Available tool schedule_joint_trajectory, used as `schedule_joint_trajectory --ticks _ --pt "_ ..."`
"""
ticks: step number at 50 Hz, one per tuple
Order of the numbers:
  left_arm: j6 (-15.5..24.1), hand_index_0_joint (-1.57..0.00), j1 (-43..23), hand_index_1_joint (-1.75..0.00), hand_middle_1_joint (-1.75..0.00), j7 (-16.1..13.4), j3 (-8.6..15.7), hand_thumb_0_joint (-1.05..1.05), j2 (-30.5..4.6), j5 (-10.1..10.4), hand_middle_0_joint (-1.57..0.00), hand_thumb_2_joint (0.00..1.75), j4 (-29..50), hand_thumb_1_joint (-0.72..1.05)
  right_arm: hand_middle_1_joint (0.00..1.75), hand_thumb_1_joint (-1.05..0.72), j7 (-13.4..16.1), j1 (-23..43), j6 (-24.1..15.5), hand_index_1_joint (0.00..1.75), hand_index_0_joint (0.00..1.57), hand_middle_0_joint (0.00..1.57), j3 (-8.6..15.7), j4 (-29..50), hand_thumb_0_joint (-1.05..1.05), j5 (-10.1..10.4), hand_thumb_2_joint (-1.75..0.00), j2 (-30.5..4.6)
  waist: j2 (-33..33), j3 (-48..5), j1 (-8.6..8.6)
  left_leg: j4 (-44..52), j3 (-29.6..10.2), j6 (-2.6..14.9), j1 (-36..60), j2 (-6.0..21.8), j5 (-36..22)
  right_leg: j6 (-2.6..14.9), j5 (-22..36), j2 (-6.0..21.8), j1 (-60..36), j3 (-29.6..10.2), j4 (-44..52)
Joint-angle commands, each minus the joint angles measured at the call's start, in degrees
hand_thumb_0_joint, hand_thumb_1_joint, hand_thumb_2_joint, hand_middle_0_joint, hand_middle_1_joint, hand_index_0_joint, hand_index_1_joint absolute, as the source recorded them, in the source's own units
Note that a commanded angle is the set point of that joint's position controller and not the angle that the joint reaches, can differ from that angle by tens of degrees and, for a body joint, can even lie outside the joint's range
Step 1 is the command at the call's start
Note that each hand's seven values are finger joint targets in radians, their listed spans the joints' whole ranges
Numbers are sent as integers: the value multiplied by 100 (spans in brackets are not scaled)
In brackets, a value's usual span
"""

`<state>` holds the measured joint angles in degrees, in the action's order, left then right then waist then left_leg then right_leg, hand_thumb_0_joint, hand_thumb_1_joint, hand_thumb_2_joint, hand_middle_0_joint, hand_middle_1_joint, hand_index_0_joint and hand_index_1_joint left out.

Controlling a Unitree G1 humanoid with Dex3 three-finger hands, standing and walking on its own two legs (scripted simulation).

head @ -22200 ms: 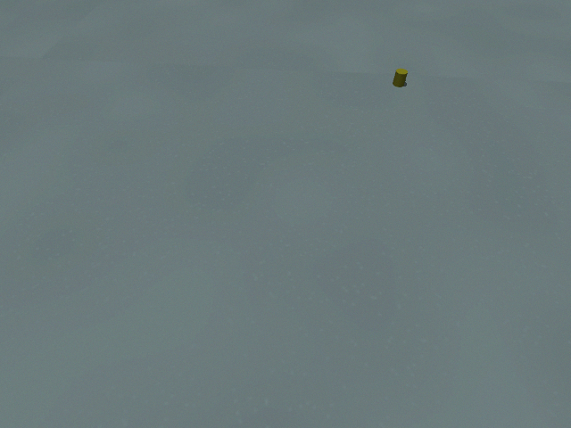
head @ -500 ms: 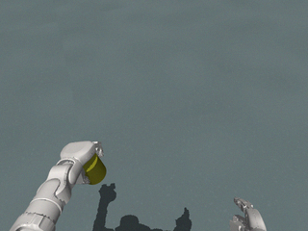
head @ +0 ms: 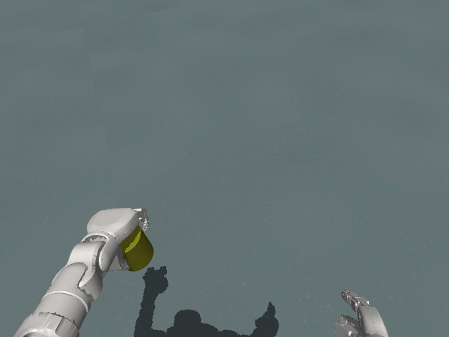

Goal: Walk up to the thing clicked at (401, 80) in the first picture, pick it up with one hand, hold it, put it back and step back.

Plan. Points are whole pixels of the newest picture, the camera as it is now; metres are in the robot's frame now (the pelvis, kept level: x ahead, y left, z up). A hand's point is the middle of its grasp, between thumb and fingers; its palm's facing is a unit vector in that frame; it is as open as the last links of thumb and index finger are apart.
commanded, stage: crouch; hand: left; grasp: from above
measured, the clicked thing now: (123, 244) +0.31 +0.24 -0.07
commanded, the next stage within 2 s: none
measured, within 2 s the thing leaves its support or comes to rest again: neither
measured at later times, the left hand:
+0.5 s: hand (130, 262) +0.30 +0.24 -0.14, palm faces -0.46 -0.01 -0.89, open 10.1 cm
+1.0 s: hand (149, 273) +0.36 +0.27 -0.39, palm faces -0.47 -0.01 -0.88, open 10.1 cm
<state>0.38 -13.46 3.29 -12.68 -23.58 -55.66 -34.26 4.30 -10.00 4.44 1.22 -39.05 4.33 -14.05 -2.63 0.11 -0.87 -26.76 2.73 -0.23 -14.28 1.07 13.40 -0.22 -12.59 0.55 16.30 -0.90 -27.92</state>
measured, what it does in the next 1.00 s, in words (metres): lowers itself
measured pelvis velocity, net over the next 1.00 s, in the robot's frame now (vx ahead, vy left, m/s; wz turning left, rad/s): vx -0.06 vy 0.02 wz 0.00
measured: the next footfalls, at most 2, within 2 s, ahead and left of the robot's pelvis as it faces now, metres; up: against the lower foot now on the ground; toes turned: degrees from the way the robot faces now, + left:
none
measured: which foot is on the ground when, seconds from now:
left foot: down 0.00-1.00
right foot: down 0.00-1.00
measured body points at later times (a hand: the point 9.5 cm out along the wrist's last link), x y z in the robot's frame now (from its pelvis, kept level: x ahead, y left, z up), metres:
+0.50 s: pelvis -0.02 +0.00 -0.04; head +0.06 +0.01 +0.40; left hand +0.32 +0.24 -0.09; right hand +0.12 -0.27 -0.16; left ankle +0.01 +0.12 -0.74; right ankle +0.02 -0.12 -0.74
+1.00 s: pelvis -0.06 +0.02 -0.25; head +0.12 +0.04 +0.16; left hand +0.38 +0.27 -0.34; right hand -0.02 -0.25 -0.38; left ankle +0.00 +0.12 -0.74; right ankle +0.02 -0.12 -0.74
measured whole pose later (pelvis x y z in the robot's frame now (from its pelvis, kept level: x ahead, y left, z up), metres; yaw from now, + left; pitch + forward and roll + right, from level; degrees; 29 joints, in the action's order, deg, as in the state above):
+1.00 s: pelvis -0.06 +0.02 -0.25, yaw +0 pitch +34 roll -4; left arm 5.3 -42.8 -18.3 -0.8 -29.5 -66.8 -71.2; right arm 0.1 -13.3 -0.8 2.5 -42.3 -2.1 -12.2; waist -2.7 -10.9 8.9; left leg -101.8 -1.1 1.7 -100.3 1.1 36.0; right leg -1.5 -33.7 1.2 99.1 1.2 -98.4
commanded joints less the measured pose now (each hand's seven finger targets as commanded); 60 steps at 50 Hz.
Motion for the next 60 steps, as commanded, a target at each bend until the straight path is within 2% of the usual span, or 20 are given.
schedule_joint_trajectory --ticks 1,3,4,8,13,18,21,25,26,27,31,34,38,42,46,49,51,55,59,60 --pt "2 -88 -2067 -93 -101 -343 675 0 -1205 -5 -80 83 1100 52 30 -93 23 474 -278 30 20 20 250 729 0 -30 -91 -722 79 -1607 16 274 -35 103 719 -165 -1188 84 903 -184 -479 66 412" --pt "-30 -77 -1894 -93 -98 -384 749 0 -1232 -36 -72 86 1003 41 30 -89 17 456 -265 30 20 20 268 711 0 -26 -90 -737 101 -1603 -7 270 -19 100 721 -166 -1276 85 988 -181 -486 67 399" --pt "-35 -75 -1872 -93 -99 -372 609 0 -1081 -31 -69 85 973 38 30 -89 12 419 -266 30 20 20 266 708 0 -23 -90 -732 221 -1545 42 251 -15 115 679 -160 -1271 75 1010 -184 -457 75 405" --pt "-34 -76 -1390 -91 -97 -412 532 0 -915 -45 -71 84 498 39 30 -89 -22 441 -234 30 20 20 283 734 0 -15 -90 -749 481 -1140 21 258 -36 111 421 -179 -1087 74 811 -167 -327 100 423" --pt "160 -78 -1665 -91 -95 -756 625 0 -976 -225 -74 86 104 39 30 -89 -54 311 -171 30 20 20 267 654 0 -74 -90 -747 599 -1050 186 -40 -23 137 49 -241 -829 42 662 -106 42 52 233" --pt "373 -76 -2539 -90 -96 -1389 783 0 -1191 -549 -71 81 -384 38 30 -89 -112 73 -163 30 20 20 352 451 0 -206 -90 -784 326 -1625 336 -949 -8 98 -709 -272 -596 31 535 -78 778 22 -555" --pt "458 -74 -2809 -91 -97 -1793 656 0 -968 -793 -68 82 -1000 34 30 -90 -177 -188 -189 30 20 20 437 285 0 -308 -90 -835 305 -2050 496 -1897 -11 65 -1531 -271 -564 44 581 -80 1589 13 -1406" --pt "576 -73 -3444 -92 -97 -2234 752 0 -1132 -1052 -68 82 -1523 34 30 -90 -266 -430 -255 30 20 20 531 272 0 -399 -90 -914 -5 -2710 579 -3031 -42 60 -2697 -236 -152 95 183 -99 2677 13 -2427" --pt "556 -75 -3361 -91 -97 -2314 796 0 -1175 -1100 -69 80 -1735 37 30 -90 -270 -492 -261 30 20 20 560 302 0 -397 -90 -928 -24 -2903 528 -3220 -34 60 -2897 -251 -103 105 121 -99 2786 28 -2620" --pt "544 -74 -3563 -92 -99 -2379 755 0 -1134 -1122 -68 80 -1808 36 30 -90 -276 -511 -272 30 20 20 561 293 0 -411 -90 -946 -83 -2981 631 -3444 -45 76 -3174 -252 23 108 16 -108 3118 32 -2814" --pt "469 -74 -3956 -93 -100 -2547 856 0 -1280 -1089 -68 82 -2379 36 30 -90 -262 -677 -384 30 20 20 615 205 0 -464 -90 -1027 -298 -3207 638 -3949 -266 39 -3863 -171 545 205 -582 -176 4251 225 -3597" --pt "369 -74 -4129 -94 -101 -2609 912 0 -1273 -1029 -67 81 -2494 36 30 -90 -254 -789 -480 30 20 20 638 192 0 -523 -90 -1040 -340 -3781 678 -4459 -383 42 -4351 -143 634 227 -662 -176 4726 293 -4224" --pt "282 -75 -4287 -93 -99 -2606 1209 0 -1671 -1028 -69 83 -2456 37 30 -90 -241 -880 -559 30 20 20 685 148 0 -571 -90 -1103 -469 -4382 662 -5036 -451 36 -4816 -119 640 263 -742 -159 5264 342 -4941" --pt "253 -79 -4510 -90 -96 -2547 1272 0 -1726 -1077 -74 82 -2864 41 30 -90 -255 -927 -620 30 20 20 629 57 0 -623 -90 -1071 -357 -4211 849 -5575 -448 102 -5721 -141 1099 260 -1084 -153 5890 350 -5389" --pt "408 -80 -4746 -89 -95 -2411 1433 0 -1995 -1050 -74 82 -2812 42 30 -90 -321 -949 -695 30 20 20 617 101 0 -648 -90 -1119 -488 -4205 924 -5866 -656 67 -6137 -155 1815 282 -1734 -117 6640 422 -5839" --pt "591 -83 -4961 -88 -94 -2344 1555 0 -2202 -1145 -78 83 -2724 47 30 -90 -385 -975 -751 30 20 20 595 56 0 -683 -90 -1168 -575 -4472 963 -6216 -767 53 -6270 -160 1894 277 -1815 -88 7129 467 -6214" --pt "711 -89 -4947 -89 -95 -2344 1512 0 -2107 -1150 -84 84 -2784 54 30 -90 -445 -1023 -782 30 20 20 539 39 0 -721 -90 -1163 -669 -4500 1070 -6467 -712 66 -6482 -171 1930 274 -1850 -76 7292 475 -6357" --pt "849 -89 -5104 -90 -95 -2455 1676 0 -2346 -1299 -84 89 -2704 54 30 -90 -560 -1135 -846 30 20 20 495 -97 0 -795 -90 -1266 -993 -4856 1055 -6816 -851 16 -6374 -148 1494 273 -1568 -22 7804 551 -6847" --pt "904 -90 -5150 -87 -91 -2586 1746 0 -2412 -1420 -86 87 -2740 55 30 -90 -688 -1199 -858 30 20 20 496 -156 0 -874 -90 -1314 -1231 -5110 1069 -7291 -740 23 -6328 -151 877 273 -1196 -30 8011 582 -7186" --pt "919 -90 -5326 -86 -91 -2632 1809 0 -2582 -1454 -85 86 -2641 53 30 -90 -713 -1195 -860 30 20 20 481 -169 0 -894 -90 -1311 -1289 -5184 1072 -7453 -638 55 -6453 -168 838 271 -1115 -51 7958 564 -7239"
